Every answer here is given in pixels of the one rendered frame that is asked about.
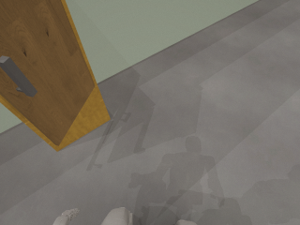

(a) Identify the handle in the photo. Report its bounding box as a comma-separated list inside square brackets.
[0, 55, 38, 97]

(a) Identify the left robot hand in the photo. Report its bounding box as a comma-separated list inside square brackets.
[53, 208, 80, 225]

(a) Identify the cupboard door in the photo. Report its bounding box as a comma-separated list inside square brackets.
[0, 0, 95, 146]

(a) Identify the left robot thigh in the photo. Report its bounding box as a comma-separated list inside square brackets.
[101, 208, 133, 225]

